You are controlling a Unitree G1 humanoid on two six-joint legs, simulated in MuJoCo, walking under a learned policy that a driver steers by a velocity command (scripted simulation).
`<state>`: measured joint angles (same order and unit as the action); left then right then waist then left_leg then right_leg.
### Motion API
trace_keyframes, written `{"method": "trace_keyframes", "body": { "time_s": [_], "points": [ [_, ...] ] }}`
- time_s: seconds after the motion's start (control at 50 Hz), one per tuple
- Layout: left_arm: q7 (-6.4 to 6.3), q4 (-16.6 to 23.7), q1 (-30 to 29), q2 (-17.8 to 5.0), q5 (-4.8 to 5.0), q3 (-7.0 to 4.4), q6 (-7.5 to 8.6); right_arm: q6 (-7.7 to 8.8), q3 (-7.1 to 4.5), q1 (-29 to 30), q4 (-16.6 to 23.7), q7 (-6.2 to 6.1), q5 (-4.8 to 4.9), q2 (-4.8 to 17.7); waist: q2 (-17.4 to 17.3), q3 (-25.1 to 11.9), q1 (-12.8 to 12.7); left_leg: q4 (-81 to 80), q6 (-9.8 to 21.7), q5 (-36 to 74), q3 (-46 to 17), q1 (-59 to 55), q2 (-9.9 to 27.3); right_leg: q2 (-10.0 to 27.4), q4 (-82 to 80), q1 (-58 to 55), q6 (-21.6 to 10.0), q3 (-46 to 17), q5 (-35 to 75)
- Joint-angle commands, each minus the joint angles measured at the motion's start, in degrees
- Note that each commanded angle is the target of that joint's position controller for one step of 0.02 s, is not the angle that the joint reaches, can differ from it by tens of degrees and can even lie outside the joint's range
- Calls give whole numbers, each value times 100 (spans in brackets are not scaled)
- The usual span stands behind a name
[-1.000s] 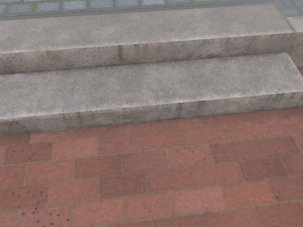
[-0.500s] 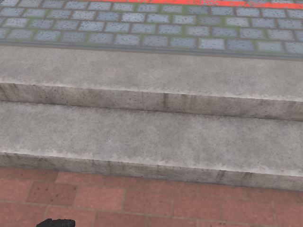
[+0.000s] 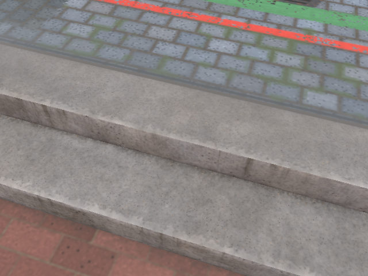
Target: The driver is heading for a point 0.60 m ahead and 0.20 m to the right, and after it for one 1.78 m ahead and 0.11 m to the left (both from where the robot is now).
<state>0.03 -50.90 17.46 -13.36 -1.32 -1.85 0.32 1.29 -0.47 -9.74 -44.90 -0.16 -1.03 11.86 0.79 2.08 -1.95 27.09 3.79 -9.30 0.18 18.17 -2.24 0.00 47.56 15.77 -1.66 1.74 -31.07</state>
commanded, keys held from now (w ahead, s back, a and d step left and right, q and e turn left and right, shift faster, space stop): w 0.52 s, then w+e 0.48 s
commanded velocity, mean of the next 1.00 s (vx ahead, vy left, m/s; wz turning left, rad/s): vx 0.43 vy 0.00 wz -0.15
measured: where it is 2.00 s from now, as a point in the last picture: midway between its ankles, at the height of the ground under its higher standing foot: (261, 142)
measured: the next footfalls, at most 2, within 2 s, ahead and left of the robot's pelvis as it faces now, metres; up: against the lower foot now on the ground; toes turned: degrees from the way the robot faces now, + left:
right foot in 0.28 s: +0.12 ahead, -0.12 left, +0.00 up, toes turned -2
left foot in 0.72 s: +0.36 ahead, +0.09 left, +0.00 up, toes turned -1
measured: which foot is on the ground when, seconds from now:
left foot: down 0.00-0.28, up 0.30-0.70, down 0.72-1.00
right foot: up 0.00-0.26, down 0.28-0.72, up 0.74-1.00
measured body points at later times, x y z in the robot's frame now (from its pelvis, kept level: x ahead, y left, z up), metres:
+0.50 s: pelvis +0.12 -0.04 +0.01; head +0.13 -0.06 +0.46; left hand +0.11 +0.22 -0.12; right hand +0.24 -0.29 -0.12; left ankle +0.18 +0.10 -0.68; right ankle +0.08 -0.12 -0.74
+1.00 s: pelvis +0.34 +0.00 +0.00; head +0.35 +0.01 +0.45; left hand +0.49 +0.22 -0.14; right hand +0.28 -0.24 -0.13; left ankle +0.32 +0.09 -0.74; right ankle +0.33 -0.12 -0.55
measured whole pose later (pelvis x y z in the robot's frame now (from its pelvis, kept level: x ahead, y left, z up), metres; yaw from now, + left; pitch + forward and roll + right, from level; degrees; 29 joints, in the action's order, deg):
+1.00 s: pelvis +0.34 +0.00 +0.00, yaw -12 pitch +1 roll +1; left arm 0.4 -51.7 11.0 -12.5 -2.1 -4.3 -0.3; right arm 6.3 -2.2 -23.2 -57.7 -0.9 -2.2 11.0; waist 2.8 -0.9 0.4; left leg 21.5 3.0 -15.1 11.8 7.6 -0.2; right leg 2.5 95.1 48.1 -3.6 -0.1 -15.3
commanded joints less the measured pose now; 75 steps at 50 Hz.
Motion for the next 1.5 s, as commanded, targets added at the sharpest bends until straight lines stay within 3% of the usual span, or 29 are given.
{"method": "trace_keyframes", "body": {
  "time_s": [0.02,0.26,0.28,0.3,0.32,0.34,0.42,0.62,0.7,0.72,0.74,0.76,0.8,0.84,0.94,1.06,1.14,1.2,1.22,1.26,1.28,1.3,1.32,1.34,1.36,1.38,1.42,1.44,1.5],
  "points": [
    [72,218,120,-626,-78,-176,-2,-28,-278,-433,45,-62,-2,932,-896,-164,167,-1894,770,-1315,-1911,-852,1438,182,343,977,-19,-133,516],
    [32,-57,300,-437,-61,-130,237,111,-424,-296,-415,54,94,1034,-346,-73,-181,-1463,622,-2585,-1254,722,1087,-56,-2323,-1338,-142,234,1427],
    [-23,-192,781,-612,-81,-161,299,132,-347,-43,-302,56,59,761,136,-8,-395,-653,431,-2548,-928,1356,765,405,-2894,-1889,-285,-440,740],
    [-88,-241,1161,-1113,-75,-256,340,188,-203,186,-72,93,74,237,1321,-61,-496,958,102,-2124,-88,2114,83,1686,-4041,-2241,-607,-2336,-903],
    [-92,-245,1010,-1469,-28,-377,328,203,-254,237,-16,92,-55,551,1341,486,-385,1759,90,-1765,50,2642,-31,2378,-4706,-1628,-1018,-3596,-1826],
    [-74,-185,590,-1208,5,-333,316,210,-343,99,-85,127,-134,879,759,647,-45,2134,90,-1278,-279,2434,328,2208,-4590,-1228,-1073,-3310,-1477],
    [-23,-180,301,-694,91,-206,474,210,-329,-207,-453,253,-182,709,413,174,204,2602,-204,-191,1,2027,513,1232,-4352,-1463,-680,-1485,1144],
    [-19,-544,811,-757,33,-217,532,233,-164,1175,-74,175,-62,465,590,180,-73,706,-368,204,385,1044,340,1038,-3484,-1289,-798,-825,4512],
    [-28,-502,501,-693,113,-222,516,379,-303,-633,-601,-54,-129,765,199,-692,717,-222,-67,245,311,-1466,174,720,-1489,-784,-601,-775,5331],
    [-23,-307,356,-449,166,-148,534,451,-432,-1543,-715,-141,-263,1251,-447,-1315,1069,-536,131,-332,-947,-2741,1418,317,-16,213,-436,-547,3652],
    [-42,-193,1005,209,260,-26,487,381,-589,-1694,-774,-133,-269,1953,-1949,-1663,688,-1173,678,-496,-3059,-3527,2876,-452,1513,1820,-290,-52,74],
    [-76,-348,814,-466,96,-188,348,284,-542,-1345,-671,-104,-151,1489,-975,-1394,667,-1300,755,-1881,-3225,-2906,2684,-33,2368,2074,-391,-467,195],
    [53,-270,303,-315,3,-213,318,304,-334,-467,-503,-45,-79,729,-592,-231,348,-1693,520,-2049,-2027,-1571,2153,318,2750,2325,-385,-419,1122],
    [136,-282,253,-133,-78,-218,222,398,-255,-485,-607,-73,-55,466,-650,-57,156,-1772,366,-898,-1097,-1089,1826,438,3105,2266,-264,-330,1570],
    [158,56,-395,111,-107,-220,31,572,-235,-1168,-982,-74,-82,385,-471,34,98,-1649,490,100,-132,-925,1865,424,4112,3277,-134,-316,2118],
    [-287,1297,-2343,666,-47,66,-76,642,-137,-2336,-1545,-37,-229,311,-330,680,309,-1850,524,-925,-328,-2155,2574,249,7960,7229,-550,-624,219],
    [-168,2092,-3111,735,-55,296,-61,615,-13,-2282,-1767,-82,-129,267,-9,798,112,-2315,85,-896,737,-1337,1784,307,5886,6507,-586,-4,243],
    [69,2209,-2782,810,0,458,-113,461,39,-2131,-1761,-275,154,293,-252,388,88,-3171,520,2246,1326,-657,1584,429,3205,3750,-696,893,910],
    [58,1906,-2242,742,126,438,-61,462,95,-2049,-1569,-254,315,371,-213,-168,-100,-2539,689,6011,1478,-597,1615,-44,2652,2027,-811,1421,1146],
    [-5,1336,-360,371,114,249,-6,493,-177,-2061,-1434,-163,318,1345,-1517,-1724,-826,29,553,9694,1138,-1843,1852,-568,1769,359,-974,1194,1187],
    [28,1209,186,22,-9,109,75,526,-315,-1776,-1324,-28,341,1594,-1769,-2136,-1190,1500,298,8792,1042,-1996,1666,-477,374,-442,-1085,522,1545],
    [54,907,364,-734,-174,-138,178,571,-206,-2183,-1026,115,261,798,-425,-2534,-753,3812,-79,2552,625,112,911,1108,-466,-2223,-1394,-2096,2991],
    [-49,677,821,-1421,-62,-421,83,568,-236,-2215,-838,215,303,458,800,-3309,-781,6230,-221,-581,-455,1004,-249,2273,-2186,-2443,-1639,-4881,3969],
    [3,627,143,-1389,-44,-468,106,499,-294,-1906,-588,149,233,239,187,-2866,-346,7406,-132,-132,-1161,1529,35,2372,-2597,-1827,-1349,-4691,2642],
    [268,-71,1081,-738,-194,-186,104,450,-428,-1611,-889,599,-46,499,338,-458,-931,8299,196,959,-2092,3108,-200,1840,-2681,-506,-1112,-4059,1282],
    [410,-292,661,-381,-98,-132,151,490,-418,-1493,-785,614,-194,466,355,-343,-466,8533,517,974,-1911,3614,-232,1683,-2410,-248,-1196,-3094,1605],
    [556,-402,-401,540,-250,164,199,419,-45,-1374,-767,600,-57,-449,-369,-480,276,9081,1277,1290,-1888,3843,46,1523,-2365,648,-1095,-2128,1487],
    [569,-564,-453,729,-425,282,258,345,-6,-1390,-735,592,-43,-416,-433,-590,556,9136,1436,1574,-1835,4243,117,1464,-2446,593,-890,-1721,1618],
    [422,-609,-739,675,-467,330,447,253,28,-1015,-671,624,21,-308,-263,-462,851,8666,1329,1479,-1283,4588,316,1061,-2952,1139,-474,-226,1531]
  ]
}}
